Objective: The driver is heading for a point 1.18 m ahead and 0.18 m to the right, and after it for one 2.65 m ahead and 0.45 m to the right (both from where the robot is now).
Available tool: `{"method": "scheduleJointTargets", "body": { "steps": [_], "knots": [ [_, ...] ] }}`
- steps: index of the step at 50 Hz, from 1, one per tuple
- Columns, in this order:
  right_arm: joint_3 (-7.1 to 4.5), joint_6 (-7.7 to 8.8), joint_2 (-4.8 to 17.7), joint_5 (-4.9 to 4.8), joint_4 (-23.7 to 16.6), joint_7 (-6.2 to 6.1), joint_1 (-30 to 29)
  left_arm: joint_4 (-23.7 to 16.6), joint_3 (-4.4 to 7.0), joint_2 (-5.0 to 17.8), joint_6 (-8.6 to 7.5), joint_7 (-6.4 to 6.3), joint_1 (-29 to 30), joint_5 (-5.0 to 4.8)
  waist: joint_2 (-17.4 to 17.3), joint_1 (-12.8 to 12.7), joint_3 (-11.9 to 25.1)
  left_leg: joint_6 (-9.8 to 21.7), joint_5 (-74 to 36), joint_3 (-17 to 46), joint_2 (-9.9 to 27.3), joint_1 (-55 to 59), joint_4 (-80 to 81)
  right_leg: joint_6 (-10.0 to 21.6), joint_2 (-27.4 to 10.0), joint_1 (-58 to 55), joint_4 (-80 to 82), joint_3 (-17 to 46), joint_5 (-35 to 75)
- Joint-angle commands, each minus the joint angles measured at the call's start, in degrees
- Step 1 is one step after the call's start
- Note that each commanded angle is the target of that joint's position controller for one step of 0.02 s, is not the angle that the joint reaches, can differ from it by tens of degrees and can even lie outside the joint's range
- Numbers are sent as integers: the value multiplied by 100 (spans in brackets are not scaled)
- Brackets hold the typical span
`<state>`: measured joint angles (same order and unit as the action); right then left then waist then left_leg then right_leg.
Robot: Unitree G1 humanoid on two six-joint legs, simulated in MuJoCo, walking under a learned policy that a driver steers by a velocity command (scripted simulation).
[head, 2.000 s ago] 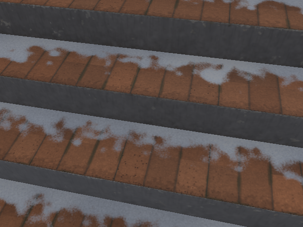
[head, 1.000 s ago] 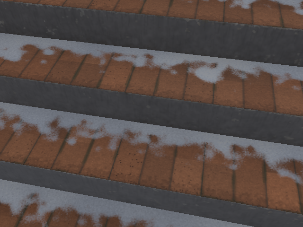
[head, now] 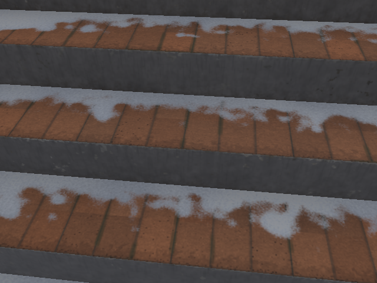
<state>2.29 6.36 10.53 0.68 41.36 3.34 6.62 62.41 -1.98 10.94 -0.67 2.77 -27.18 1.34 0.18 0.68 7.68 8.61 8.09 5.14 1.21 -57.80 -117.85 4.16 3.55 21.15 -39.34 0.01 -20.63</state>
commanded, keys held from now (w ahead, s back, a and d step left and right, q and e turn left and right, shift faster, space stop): w+e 0.56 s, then w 0.36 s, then w+q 0.08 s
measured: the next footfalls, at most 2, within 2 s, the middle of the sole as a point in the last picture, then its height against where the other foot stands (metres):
left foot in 0.30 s outside the picture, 0.17 m higher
right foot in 0.92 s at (272, 235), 0.17 m higher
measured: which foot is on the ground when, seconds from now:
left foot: up 0.00-0.28, down 0.30-0.94, up 0.96-1.00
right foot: down 0.00-0.32, up 0.34-0.90, down 0.92-1.00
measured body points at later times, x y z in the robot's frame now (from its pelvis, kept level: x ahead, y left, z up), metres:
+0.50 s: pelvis +0.26 +0.09 +0.14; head +0.24 +0.11 +0.59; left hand +0.48 +0.29 +0.04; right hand +0.23 -0.17 +0.01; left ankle +0.32 +0.19 -0.55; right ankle +0.17 -0.02 -0.35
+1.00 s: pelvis +0.49 -0.06 +0.24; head +0.52 -0.05 +0.69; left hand +0.79 +0.01 +0.16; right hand +0.31 -0.22 +0.11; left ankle +0.36 +0.18 -0.39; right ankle +0.56 -0.19 -0.39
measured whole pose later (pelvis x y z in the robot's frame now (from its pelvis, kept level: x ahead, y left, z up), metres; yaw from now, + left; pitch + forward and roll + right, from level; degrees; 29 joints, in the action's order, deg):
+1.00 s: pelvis +0.49 -0.06 +0.24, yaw -24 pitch +2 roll -2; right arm -0.4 4.8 7.6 -1.2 61.3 0.1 30.6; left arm 39.0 -1.4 9.5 -2.0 2.1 0.9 0.4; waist 0.3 1.4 -0.5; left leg 0.5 5.6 2.9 8.7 -9.0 -60.1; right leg 5.6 -2.7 46.3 -68.1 -11.1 -24.7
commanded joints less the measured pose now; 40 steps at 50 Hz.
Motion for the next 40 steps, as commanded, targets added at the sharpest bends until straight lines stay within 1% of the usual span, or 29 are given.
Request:
{"method": "scheduleJointTargets", "body": {
  "steps": [1, 2, 3, 6, 7, 8, 10, 11, 12, 13, 14, 15, 16, 17, 18, 19, 20, 21, 22, 23, 25, 26, 29, 30, 33, 34, 37, 39, 40],
  "knots": [
    [283, -46, -227, 117, -249, -94, 543, -581, -44, -36, -204, 47, 1117, -30, -309, 586, -1143, -439, -710, -651, 351, -510, 920, 666, -739, 1428, 2121, 1147, 24],
    [292, -78, -372, 117, -169, -204, 374, -436, -39, -43, -244, 7, 628, 75, 122, 307, -907, -624, -667, -959, 265, -612, -14, 927, -871, 1273, 2155, 1330, 314],
    [294, -95, -386, 54, -204, -273, 390, -397, -26, 11, -274, -37, 419, 80, 316, 262, -930, -729, -640, -857, 391, -843, -9, 982, -904, 1127, 2153, 1470, 132],
    [374, 47, -505, -66, -664, -301, -774, -132, 33, 84, -218, -203, -703, -1, 861, -453, -987, -843, 138, -735, 590, -2850, -335, 1120, -1375, -1034, 2152, 2489, 113],
    [381, 80, -449, -73, -824, -272, -1096, -96, 54, 72, -172, -282, -962, -31, 907, -613, -962, -912, 339, -642, 669, -3326, -210, 1073, -1485, -1709, 2098, 2689, 166],
    [467, 132, -547, -14, -1187, -233, -1679, -100, 85, 101, -80, -344, -1194, -171, 798, -749, -909, -987, 422, -641, 731, -3388, 729, 981, -1407, -1887, 2138, 2761, -64],
    [494, 175, -516, -7, -1531, -188, -2307, -209, 140, 90, -3, -513, -1347, -168, 768, -893, -913, -1127, 282, -769, 766, -2861, 1841, 1047, -1629, -1794, 2635, 2901, 12],
    [615, 151, -682, 79, -1733, -158, -2594, -362, 270, 373, 28, -635, -1031, -381, 900, -750, -866, -1033, 1376, -1045, 742, -1171, 3055, 1055, -1701, -759, 3525, 2673, 548],
    [579, 102, -603, 38, -1796, -147, -2455, -427, 310, 445, 17, -670, -799, -428, 1089, -499, -843, -968, 1756, -1193, 693, 171, 4035, 931, -1606, -320, 3741, 2295, 876],
    [379, 65, -426, -82, -1512, -186, -1561, -558, 348, 588, -45, -627, -433, -324, 1506, 31, -261, -870, 2017, -1734, 157, 2018, 4424, 869, -1494, -164, 3566, 1778, 2989],
    [29, 68, 175, -148, -1285, -270, -663, -537, 347, 764, -182, -553, -412, -168, 1970, 526, 278, -663, 1890, -1743, -248, 3172, 4512, 767, -1446, -659, 2855, 1643, 6820],
    [-305, 85, 909, -149, -1057, -308, 494, -619, 448, 1050, -250, -501, -53, -174, 2166, 1170, 730, -360, 2077, -775, -80, 3779, 5458, 485, -1257, -1351, 1311, 1299, 8867],
    [-532, 90, 1508, 4, -645, -308, 1801, -932, 479, 974, -325, -507, 555, -172, 871, 1691, 1567, 5, 2701, 1329, 877, 5551, 6734, 303, -896, -157, -730, 1342, 7601],
    [-674, 12, 2026, 201, -241, -309, 2461, -1358, 299, -171, -473, -366, 306, -97, -2810, 1225, 2541, 712, 3917, 5065, 2428, 7042, 9632, 121, 268, 1626, -3076, 1309, 1635],
    [-596, -56, 1611, 241, -163, -449, 2241, -1340, 329, -183, -582, -135, 466, 11, -2100, 1097, 2225, 659, 4637, 6501, 2734, 6373, 10625, 64, 324, 2177, -5488, 2245, 1364],
    [-475, -178, 1059, 33, 155, -504, 1662, -1794, 294, -368, -552, -26, 1132, -88, -1622, 639, 803, 237, 4466, 5215, 2604, 5270, 10557, 117, 94, 2809, -6325, 1726, 1585],
    [-326, -300, 332, 87, 447, -482, 1207, -2013, 200, -542, -477, 1, 1412, -143, -956, 254, -121, 52, 3878, 3771, 2439, 4276, 9979, 255, -166, 3122, -6749, 1229, 1823],
    [-234, -326, -226, 177, 756, -448, 986, -2064, 232, -392, -343, -28, 1498, -170, -289, 7, -768, -140, 3121, 2339, 2267, 3443, 9270, 392, -382, 3201, -6909, 973, 2017],
    [-170, -314, -521, 236, 979, -412, 919, -2009, 265, -257, -229, -2, 1253, -303, -257, -245, -981, -336, 2444, 1316, 1958, 3054, 9235, 484, -486, 3023, -7003, 956, 1947],
    [-150, -269, -616, 214, 1142, -370, 917, -1992, 205, -390, -146, 11, 998, -388, -429, -418, -1073, -390, 2052, 927, 1932, 3086, 9399, 612, -422, 3177, -7430, 1020, 1772],
    [-225, -203, -467, 68, 1504, -261, 1240, -2225, 17, -763, -105, 25, 1276, -387, -306, -455, -1237, -539, 1646, -40, 1736, 3636, 9734, 762, -525, 4167, -7605, 906, 1557],
    [-228, -194, -419, 110, 1496, -230, 1230, -2233, -32, -802, -72, 25, 1296, -353, -181, -516, -1219, -579, 1292, -354, 1713, 3602, 9777, 729, -546, 4332, -7588, 1012, 1795],
    [-212, -214, -113, 245, 1239, -285, 1003, -2404, -44, -452, -8, -91, 1663, -183, -57, -591, -1225, -334, 1048, -1237, 1466, 3128, 10111, 227, -442, 4367, -6829, 749, 2436],
    [-159, -181, -41, 361, 1239, -286, 1247, -2210, -10, -397, 40, -164, 1623, -196, -135, -409, -1047, -67, 836, -1085, 1664, 3449, 10195, 89, -266, 4566, -7857, 526, 2440],
    [-187, -170, 196, 244, 1403, -363, 2124, -2533, -43, -385, 47, -275, 2445, -177, -230, 4, -1296, -77, 894, -1022, 1862, 4696, 10282, -50, -443, 6013, -8083, 708, 2027],
    [-176, -187, 159, 237, 1527, -404, 2557, -2636, -79, -432, 18, -277, 2786, -192, -255, 216, -1356, -67, 813, -851, 1996, 5363, 10319, -26, -484, 6697, -8385, 756, 1754],
    [-218, -248, 212, 206, 1567, -547, 3062, -3025, -202, -617, -97, -182, 3613, -407, -438, 539, -1578, -102, 842, -798, 2159, 6389, 10565, -73, -796, 7747, -8113, 753, 1216],
    [-227, -378, 177, 88, 1552, -664, 3219, -3399, -308, -600, -122, -81, 4225, -457, -395, 658, -1702, -115, 1058, -906, 2012, 6079, 11144, -164, -1080, 7326, -6931, 262, 1255],
    [-249, -394, 255, 84, 1563, -719, 3199, -3501, -342, -644, -130, -20, 4322, -429, -442, 620, -1630, -96, 856, -1031, 2002, 6056, 11383, -167, -1190, 6971, -6620, 97, 1441]
  ]
}}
